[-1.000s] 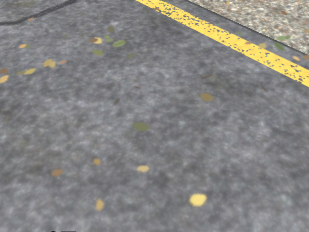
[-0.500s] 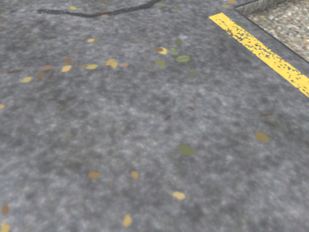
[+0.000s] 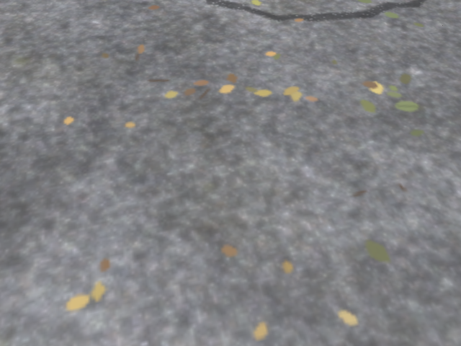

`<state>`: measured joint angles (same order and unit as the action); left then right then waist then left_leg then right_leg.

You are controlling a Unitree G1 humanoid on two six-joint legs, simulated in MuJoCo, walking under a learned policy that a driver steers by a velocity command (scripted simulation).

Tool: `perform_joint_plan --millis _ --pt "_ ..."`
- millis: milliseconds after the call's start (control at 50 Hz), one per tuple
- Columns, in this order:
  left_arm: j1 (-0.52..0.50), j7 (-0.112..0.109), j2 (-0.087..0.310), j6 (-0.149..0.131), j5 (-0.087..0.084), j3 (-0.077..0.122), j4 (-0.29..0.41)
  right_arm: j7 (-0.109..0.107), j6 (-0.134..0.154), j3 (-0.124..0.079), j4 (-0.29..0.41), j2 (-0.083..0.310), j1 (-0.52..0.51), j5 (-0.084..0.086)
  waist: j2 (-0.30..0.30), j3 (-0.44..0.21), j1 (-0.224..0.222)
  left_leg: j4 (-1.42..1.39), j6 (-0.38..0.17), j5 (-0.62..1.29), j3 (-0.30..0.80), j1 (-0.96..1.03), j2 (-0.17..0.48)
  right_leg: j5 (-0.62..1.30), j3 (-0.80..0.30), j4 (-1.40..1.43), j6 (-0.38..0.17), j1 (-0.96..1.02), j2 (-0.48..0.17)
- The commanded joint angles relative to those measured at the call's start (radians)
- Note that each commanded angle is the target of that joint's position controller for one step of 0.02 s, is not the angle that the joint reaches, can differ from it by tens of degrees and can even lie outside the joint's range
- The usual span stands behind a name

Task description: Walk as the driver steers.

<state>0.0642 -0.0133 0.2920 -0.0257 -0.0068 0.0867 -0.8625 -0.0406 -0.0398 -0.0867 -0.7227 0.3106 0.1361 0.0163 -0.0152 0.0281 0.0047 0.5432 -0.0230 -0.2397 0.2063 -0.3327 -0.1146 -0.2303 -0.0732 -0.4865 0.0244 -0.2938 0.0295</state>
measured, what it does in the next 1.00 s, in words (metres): walks ahead, turning left: left foot, then right foot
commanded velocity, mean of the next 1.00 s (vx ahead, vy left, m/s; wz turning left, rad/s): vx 0.17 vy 0.00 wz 0.31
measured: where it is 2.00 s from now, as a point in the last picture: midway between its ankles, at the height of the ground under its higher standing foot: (187, 270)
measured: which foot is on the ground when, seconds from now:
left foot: down 0.00-0.00, up 0.02-0.40, down 0.42-0.96, up 0.98-1.00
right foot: down 0.00-0.42, up 0.44-0.92, down 0.94-1.00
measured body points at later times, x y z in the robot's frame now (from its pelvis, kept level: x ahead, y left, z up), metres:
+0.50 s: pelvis -0.01 +0.04 +0.00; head +0.02 +0.07 +0.45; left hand +0.03 +0.35 -0.13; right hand +0.22 -0.19 -0.08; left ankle -0.02 +0.14 -0.73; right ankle +0.00 -0.12 -0.69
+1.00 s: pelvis +0.15 +0.03 +0.00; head +0.18 +0.02 +0.45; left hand +0.23 +0.34 -0.09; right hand +0.27 -0.23 -0.13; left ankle -0.02 +0.14 -0.70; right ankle +0.23 -0.05 -0.73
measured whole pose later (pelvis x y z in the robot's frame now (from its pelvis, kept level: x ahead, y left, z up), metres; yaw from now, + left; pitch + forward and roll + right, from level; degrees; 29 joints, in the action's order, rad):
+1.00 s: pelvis +0.15 +0.03 +0.00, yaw +16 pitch +2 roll +1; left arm 0.13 0.04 0.30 -0.10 -0.01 0.05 -0.82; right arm -0.01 0.05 -0.07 -0.81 0.30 0.36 0.01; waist -0.03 -0.01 0.03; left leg 0.78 -0.02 -0.48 0.06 -0.19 0.00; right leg -0.22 0.05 -0.57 -0.05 -0.39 -0.01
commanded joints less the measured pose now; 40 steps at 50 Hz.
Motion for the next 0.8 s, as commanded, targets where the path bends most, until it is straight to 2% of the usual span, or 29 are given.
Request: perform_joint_plan --millis 20,40,60,80,100,120,140,180,200,260,300,340,380,400,420,440,460,480,500,520,540,560,600,640,700,800 --pt "0.068 -0.01 0.249 0.0 0.03 0.054 0.036 -0.004 0.011 -0.012 0.093 0.054 0.052 0.002 0.275 -0.147 0.039 0.265 -0.006 -0.369 -0.017 -0.229 -0.05 0.49 -0.366 0.152 -0.206 0.308 -0.378" --pt "0.065 -0.008 0.204 -0.002 0.049 0.044 0.053 0.003 0.024 -0.037 0.093 0.15 0.044 -0.011 0.269 -0.149 0.008 0.504 0.036 -0.439 -0.033 -0.286 0.013 0.515 -0.461 0.172 -0.329 0.246 -0.487" --pt "0.015 -0.013 0.152 -0.003 0.044 0.029 0.077 0.007 0.023 -0.058 0.072 0.206 0.049 0.0 0.176 -0.125 0.021 0.606 0.049 -0.357 -0.03 -0.274 0.051 0.464 -0.352 0.165 -0.307 0.208 -0.429" --pt "-0.032 -0.017 0.122 0.001 0.029 0.022 0.086 0.006 0.012 -0.062 0.053 0.193 0.06 0.002 0.142 -0.096 0.037 0.643 0.065 -0.286 -0.05 -0.276 0.065 0.394 -0.243 0.155 -0.249 0.186 -0.351" --pt "-0.043 -0.022 0.104 0.004 0.014 0.015 0.095 0.005 0.0 -0.058 0.046 0.169 0.063 0.0 0.139 -0.077 0.029 0.676 0.082 -0.234 -0.064 -0.293 0.071 0.348 -0.177 0.157 -0.22 0.181 -0.308" --pt "-0.037 -0.028 0.105 0.008 0.01 0.011 0.093 0.009 -0.007 -0.05 0.052 0.138 0.058 0.002 0.145 -0.06 0.02 0.692 0.096 -0.198 -0.079 -0.299 0.075 0.355 -0.133 0.162 -0.219 0.173 -0.29" --pt "-0.018 -0.033 0.113 0.013 0.012 0.011 0.089 0.013 -0.008 -0.042 0.066 0.118 0.039 0.008 0.151 -0.048 0.009 0.661 0.104 -0.169 -0.112 -0.297 0.082 0.352 -0.088 0.175 -0.22 0.168 -0.271" --pt "0.036 -0.043 0.131 0.022 0.018 0.015 0.079 0.016 -0.005 -0.029 0.102 0.091 -0.017 0.013 0.172 -0.052 -0.03 0.556 0.118 -0.143 -0.147 -0.322 0.106 0.363 -0.059 0.186 -0.237 0.237 -0.281" --pt "0.056 -0.046 0.143 0.025 0.019 0.018 0.076 0.017 -0.004 -0.025 0.116 0.087 -0.035 0.011 0.175 -0.064 -0.044 0.506 0.123 -0.145 -0.154 -0.318 0.121 0.377 -0.054 0.184 -0.246 0.27 -0.298" --pt "0.051 -0.039 0.183 0.031 0.015 0.031 0.085 0.03 -0.003 -0.012 0.14 0.072 -0.043 0.004 0.188 -0.088 -0.052 0.354 0.115 -0.149 -0.194 -0.212 0.156 0.397 -0.001 0.179 -0.247 0.262 -0.322" --pt "0.037 -0.029 0.2 0.033 0.009 0.037 0.093 0.04 -0.006 -0.013 0.143 0.082 -0.028 0.005 0.199 -0.088 -0.046 0.27 0.099 -0.14 -0.234 -0.123 0.154 0.402 0.036 0.174 -0.238 0.219 -0.327" --pt "0.05 -0.018 0.209 0.033 -0.003 0.038 0.087 0.047 -0.012 -0.016 0.143 0.088 -0.014 0.002 0.196 -0.083 -0.043 0.173 0.075 -0.131 -0.251 -0.06 0.138 0.388 0.035 0.149 -0.229 0.206 -0.336" --pt "0.028 -0.01 0.207 0.033 -0.025 0.035 0.082 0.052 -0.015 -0.02 0.121 0.082 0.049 -0.001 0.181 -0.085 0.003 -0.031 0.029 -0.004 -0.274 0.06 0.112 0.35 0.056 0.076 -0.187 0.176 -0.323" --pt "0.059 -0.006 0.175 0.031 -0.028 0.024 0.065 0.049 -0.014 -0.028 0.102 0.098 0.09 -0.003 0.143 -0.094 0.016 -0.142 -0.003 0.101 -0.262 0.177 0.098 0.288 0.087 0.006 -0.137 0.116 -0.295" --pt "0.112 0.004 0.116 0.026 0.001 0.006 0.053 0.037 -0.012 -0.046 0.098 0.159 0.124 -0.001 -0.026 -0.138 0.006 -0.177 -0.044 0.381 -0.103 0.355 0.212 0.082 0.172 -0.169 -0.049 -0.021 -0.226" --pt "0.106 0.016 0.04 0.02 0.054 -0.026 0.089 0.02 -0.01 -0.048 0.135 0.236 0.107 -0.018 -0.311 -0.162 -0.028 -0.124 -0.188 0.809 0.197 0.455 0.474 -0.457 0.204 -0.446 0.038 -0.265 -0.109" --pt "0.039 0.005 0.116 0.019 0.02 -0.001 0.108 0.035 0.014 -0.038 0.124 0.199 0.16 -0.041 -0.214 -0.233 0.06 -0.187 -0.333 0.538 0.247 0.351 0.527 -0.467 0.084 -0.59 0.042 -0.289 -0.092" --pt "0.015 0.004 0.159 0.021 -0.009 0.013 0.109 0.042 0.032 -0.038 0.1 0.19 0.162 -0.03 -0.161 -0.161 0.056 -0.245 -0.299 0.205 0.202 0.332 0.46 -0.395 0.073 -0.645 0.028 -0.342 -0.107" --pt "0.016 0.008 0.158 0.02 -0.013 0.018 0.101 0.04 0.044 -0.03 0.078 0.156 0.14 -0.013 -0.142 -0.112 0.045 -0.288 -0.235 -0.133 0.168 0.306 0.399 -0.303 0.063 -0.623 0.01 -0.379 -0.127" --pt "0.015 0.008 0.157 0.02 -0.011 0.021 0.085 0.036 0.052 -0.018 0.076 0.13 0.114 -0.008 -0.145 -0.064 0.04 -0.33 -0.198 -0.297 0.158 0.276 0.37 -0.227 0.061 -0.603 0.003 -0.394 -0.135" --pt "0.019 0.01 0.154 0.015 -0.008 0.022 0.083 0.031 0.058 -0.013 0.073 0.127 0.094 -0.011 -0.161 -0.021 0.029 -0.371 -0.188 -0.323 0.153 0.238 0.355 -0.148 0.06 -0.582 0.003 -0.39 -0.133" --pt "0.026 0.013 0.151 0.006 -0.008 0.022 0.078 0.027 0.065 -0.008 0.073 0.12 0.093 -0.017 -0.161 -0.006 0.02 -0.398 -0.184 -0.31 0.145 0.233 0.347 -0.088 0.062 -0.569 -0.001 -0.386 -0.127" --pt "0.035 0.017 0.139 -0.016 -0.008 0.022 0.068 0.021 0.085 -0.006 0.068 0.11 0.103 -0.024 -0.127 -0.007 0.014 -0.418 -0.183 -0.22 0.114 0.272 0.343 0.0 0.053 -0.501 -0.009 -0.4 -0.128" --pt "0.017 0.02 0.119 -0.031 -0.004 0.015 0.068 0.02 0.101 -0.009 0.057 0.115 0.116 -0.019 -0.1 -0.006 0.019 -0.425 -0.181 -0.151 0.078 0.297 0.341 0.054 0.049 -0.396 -0.006 -0.402 -0.128" --pt "-0.003 0.028 0.095 -0.04 -0.005 0.003 0.074 0.024 0.109 -0.016 0.04 0.136 0.131 -0.013 -0.103 0.003 0.03 -0.436 -0.186 -0.119 0.043 0.271 0.345 0.099 0.056 -0.261 0.005 -0.357 -0.119" --pt "-0.049 0.042 0.09 -0.051 -0.011 -0.012 0.096 0.034 0.109 -0.023 0.004 0.153 0.173 -0.001 -0.091 0.038 0.055 -0.42 -0.195 -0.112 0.012 0.228 0.361 0.102 0.071 -0.13 -0.002 -0.297 -0.105"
